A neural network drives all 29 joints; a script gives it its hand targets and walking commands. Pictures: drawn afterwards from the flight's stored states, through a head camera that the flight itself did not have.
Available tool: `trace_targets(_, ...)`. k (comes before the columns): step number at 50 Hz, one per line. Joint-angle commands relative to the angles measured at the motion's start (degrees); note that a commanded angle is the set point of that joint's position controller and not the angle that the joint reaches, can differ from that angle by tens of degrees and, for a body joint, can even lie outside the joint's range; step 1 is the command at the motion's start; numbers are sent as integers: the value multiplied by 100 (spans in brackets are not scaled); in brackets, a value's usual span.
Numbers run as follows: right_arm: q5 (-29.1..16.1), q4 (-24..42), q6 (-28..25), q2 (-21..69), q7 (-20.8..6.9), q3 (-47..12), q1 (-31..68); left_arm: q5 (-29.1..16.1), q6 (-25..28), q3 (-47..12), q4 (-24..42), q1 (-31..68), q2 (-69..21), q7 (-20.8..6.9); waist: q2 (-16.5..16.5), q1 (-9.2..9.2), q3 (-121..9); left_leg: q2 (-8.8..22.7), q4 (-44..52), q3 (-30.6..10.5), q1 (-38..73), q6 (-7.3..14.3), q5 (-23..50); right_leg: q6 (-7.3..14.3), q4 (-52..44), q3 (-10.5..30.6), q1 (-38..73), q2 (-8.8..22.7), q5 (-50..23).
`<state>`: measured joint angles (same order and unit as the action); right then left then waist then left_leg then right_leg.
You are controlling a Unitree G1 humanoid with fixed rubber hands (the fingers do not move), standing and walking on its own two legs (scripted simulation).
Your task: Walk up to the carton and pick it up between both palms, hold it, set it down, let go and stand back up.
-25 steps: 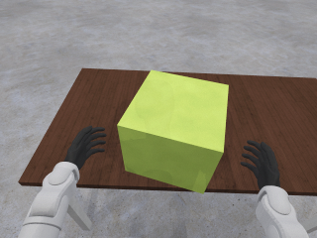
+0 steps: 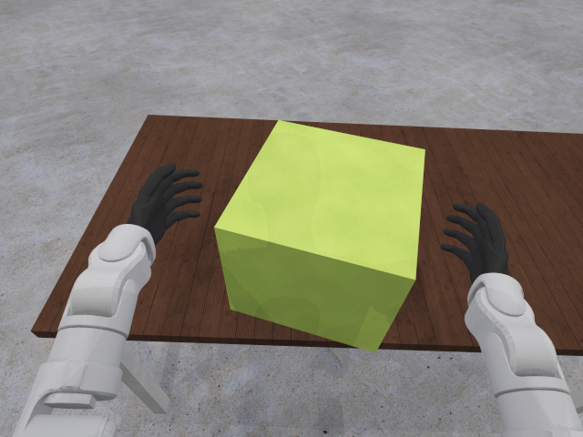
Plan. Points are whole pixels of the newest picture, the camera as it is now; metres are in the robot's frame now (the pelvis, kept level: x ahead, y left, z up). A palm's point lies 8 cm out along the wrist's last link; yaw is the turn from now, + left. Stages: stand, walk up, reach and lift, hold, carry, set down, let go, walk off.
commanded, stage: reach and lift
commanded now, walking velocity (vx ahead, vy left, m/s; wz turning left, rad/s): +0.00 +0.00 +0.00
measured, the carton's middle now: (325, 231) +0.46 -0.02 +0.00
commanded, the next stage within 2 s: none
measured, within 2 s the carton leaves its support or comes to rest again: neither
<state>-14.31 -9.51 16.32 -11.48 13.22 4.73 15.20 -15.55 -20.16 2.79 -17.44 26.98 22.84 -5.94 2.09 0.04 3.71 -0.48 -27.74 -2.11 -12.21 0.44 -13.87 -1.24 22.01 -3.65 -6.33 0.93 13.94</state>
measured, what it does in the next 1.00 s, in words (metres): stands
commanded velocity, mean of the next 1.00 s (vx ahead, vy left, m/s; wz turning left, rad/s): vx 0.00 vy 0.00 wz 0.00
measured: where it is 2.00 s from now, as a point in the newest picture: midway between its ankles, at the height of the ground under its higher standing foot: outside the picture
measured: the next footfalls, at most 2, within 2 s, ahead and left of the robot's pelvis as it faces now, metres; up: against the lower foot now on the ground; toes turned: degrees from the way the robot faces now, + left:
none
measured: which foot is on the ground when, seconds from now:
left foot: down 0.00-1.00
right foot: down 0.00-1.00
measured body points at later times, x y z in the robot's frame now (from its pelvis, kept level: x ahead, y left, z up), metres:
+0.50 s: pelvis +0.00 +0.00 +0.00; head +0.01 +0.03 +0.45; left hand +0.44 +0.20 +0.16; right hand +0.39 -0.22 +0.14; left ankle +0.01 +0.10 -0.74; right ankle -0.02 -0.13 -0.74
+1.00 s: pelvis +0.00 +0.00 +0.00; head +0.03 +0.03 +0.45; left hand +0.44 +0.21 +0.09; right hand +0.38 -0.25 +0.08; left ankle +0.01 +0.10 -0.74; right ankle -0.02 -0.13 -0.74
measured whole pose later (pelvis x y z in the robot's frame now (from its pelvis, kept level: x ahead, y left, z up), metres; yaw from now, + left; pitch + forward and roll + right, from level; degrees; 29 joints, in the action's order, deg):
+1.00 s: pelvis +0.00 +0.00 +0.00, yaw +0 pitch +3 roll -2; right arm -13.6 -54.1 -1.7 -14.2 9.4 7.0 37.3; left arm -15.6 3.0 -8.1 -62.3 47.2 23.5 -5.1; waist 2.1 -2.9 -0.6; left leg -0.4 -27.9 -2.1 -18.1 0.6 -13.1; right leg -1.4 22.2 -3.6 -12.2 0.9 13.2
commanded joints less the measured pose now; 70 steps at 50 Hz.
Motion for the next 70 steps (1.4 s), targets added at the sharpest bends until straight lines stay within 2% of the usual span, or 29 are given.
trace_targets(1,0,-194,-156,-1314,-57,901,2515,-110,-6,508,228,3084,1675,18,-598,-1123,-2920,52,328,234,1521,-355,3089,-34,-192,220,239,-255,-3461)
trace_targets(5,13,-239,-174,-1615,-57,1068,3469,-193,-8,492,105,3986,1901,73,-418,-1100,-2880,45,524,227,1122,-245,2374,21,-251,262,209,-269,-2880)
trace_targets(8,73,-189,-241,-1841,-110,1379,3957,-191,25,281,109,4363,1807,163,-511,-1337,-3254,122,425,86,1217,-337,2415,74,-253,172,21,-334,-2672)
trace_targets(10,34,-375,-262,-1839,-102,1345,4092,-205,-71,252,-161,4316,1712,201,-644,-1257,-3326,115,396,96,1342,-342,2628,87,-288,124,11,-349,-2785)
trace_targets(13,33,-829,-231,-1512,-163,1145,4650,-326,32,-73,-1055,4844,1649,159,-404,-1462,-3024,94,482,127,851,-295,1999,35,-268,104,-260,-235,-2559)
trace_targets(14,131,-1356,-191,-1637,-180,1203,4424,-188,-17,-3,-1346,4806,1582,167,-649,-1487,-2959,95,490,103,990,-331,1891,124,-338,124,-296,-250,-2353)
trace_targets(20,-126,-1540,-351,-1637,-195,815,4635,-140,225,-132,-1669,4976,1583,127,-266,-1345,-3254,66,330,144,1268,-305,2482,13,-280,112,-49,-249,-3032)
trace_targets(23,-113,-1675,-518,-1656,-261,1034,4943,-146,481,-297,-1397,5390,1529,184,-622,-1514,-3568,145,135,-6,1658,-410,3161,60,-196,53,-421,-285,-3393)
trace_targets(24,-1,-1880,-567,-1806,-285,958,5211,-148,469,-121,-1579,5386,1625,193,-540,-1316,-3775,161,58,-8,1585,-446,3230,75,-186,53,-331,-331,-3212)
trace_targets(25,18,-2156,-582,-1754,-287,920,4914,-94,483,-302,-1962,5038,1383,169,-515,-1483,-3434,230,96,-95,1585,-432,3289,119,-263,44,-411,-333,-3131)
trace_targets(28,-118,-2463,-646,-1633,-301,813,5097,3,525,-173,-2206,5274,1317,124,-583,-1420,-3245,113,42,9,1619,-405,3367,80,-263,68,-455,-321,-3235)
trace_targets(29,-28,-2293,-724,-1564,-277,679,5057,82,625,-62,-2071,5220,1456,131,-432,-1281,-3512,102,55,106,1478,-401,3436,76,-234,109,-182,-280,-3485)
trace_targets(33,129,-2532,-1069,-1422,-279,761,4604,-14,1051,-374,-2643,4762,1172,65,-446,-1380,-3435,62,13,67,1360,-404,3118,71,-284,68,-311,-248,-3118)
trace_targets(36,189,-3043,-1259,-1265,-366,642,4913,14,1384,-563,-3198,4910,887,62,-521,-1285,-3065,167,52,-87,1172,-394,2757,167,-263,51,-691,-272,-2232)
trace_targets(41,57,-3018,-1720,-1070,-356,332,4637,-277,2150,-792,-3760,4663,843,59,-299,-1093,-3527,75,-99,-61,874,-319,2631,154,-73,69,-791,-232,-2496)
trace_targets(42,164,-3553,-1799,-1100,-355,395,4752,-370,2344,-1060,-4105,4890,705,39,-407,-1315,-3126,103,-68,-98,800,-364,2402,128,-87,47,-1109,-217,-2212)
trace_targets(43,191,-3141,-1994,-1008,-356,362,4733,-279,2503,-878,-3497,4893,816,95,-517,-1141,-3691,126,-183,-94,1048,-370,2760,198,-42,-21,-1006,-235,-2399)
trace_targets(46,114,-4185,-2120,-942,-442,168,4742,-283,2757,-964,-4544,4875,748,108,-507,-1043,-3417,91,-362,-34,728,-349,2585,159,29,41,-1372,-187,-2207)
trace_targets(47,110,-4408,-2163,-889,-445,118,4581,-310,2874,-1122,-4720,4753,566,72,-505,-1235,-3125,55,-337,-76,631,-367,2366,128,48,20,-1597,-203,-1961)
trace_targets(50,-169,-4197,-2442,-790,-512,-248,4880,-556,3218,-1228,-4756,4888,593,72,-527,-990,-3675,54,-553,-38,397,-318,2323,111,323,48,-1924,-145,-1723)
trace_targets(51,-23,-4414,-2538,-764,-482,-58,4805,-578,3309,-1374,-5096,4914,460,58,-584,-1251,-3800,47,-589,-93,328,-252,2285,123,369,32,-1934,-125,-1836)
trace_targets(54,-173,-4223,-2994,-768,-519,-119,4998,-837,3674,-1412,-4536,4927,423,146,-830,-1096,-5071,80,-1026,-138,812,-424,3273,119,597,-120,-2188,-214,-2396)
trace_targets(55,-272,-3936,-3090,-853,-561,-282,5093,-830,3694,-1362,-4451,5000,487,197,-712,-823,-5418,78,-1120,-86,700,-434,3664,170,692,-121,-2160,-266,-2606)
trace_targets(60,-191,-4108,-3311,-1045,-536,-160,5240,-862,3891,-1207,-4211,5367,753,274,-960,-972,-6402,28,-1418,-24,695,-428,3703,44,1041,-80,-2248,-232,-3097)
trace_targets(61,-154,-4280,-3304,-1029,-508,-138,5347,-894,3895,-1193,-4051,5422,732,295,-1066,-802,-6436,74,-1371,-39,703,-455,3724,96,982,-70,-2349,-255,-2756)
trace_targets(63,-208,-4379,-3366,-1056,-496,-104,4869,-753,3855,-1225,-3880,5182,582,285,-1156,-1059,-6380,96,-1471,21,1083,-550,4092,171,933,-151,-2368,-287,-3008)
trace_targets(64,-359,-4517,-3259,-1082,-557,-238,5319,-731,3724,-1098,-4220,5436,710,288,-1125,-786,-5991,75,-1501,63,842,-573,3818,146,942,-113,-2684,-270,-2510)
trace_targets(67,-320,-4509,-3255,-1139,-544,-182,5096,-791,3697,-1379,-4185,5311,450,285,-1127,-1088,-5771,135,-1344,-16,932,-565,3528,204,744,-135,-2730,-335,-2236)
trace_targets(70,-419,-4721,-3131,-1136,-578,-237,5227,-859,3721,-1494,-4354,5576,429,300,-1193,-1025,-5358,128,-1253,-20,743,-517,2930,206,726,-94,-3061,-259,-1687)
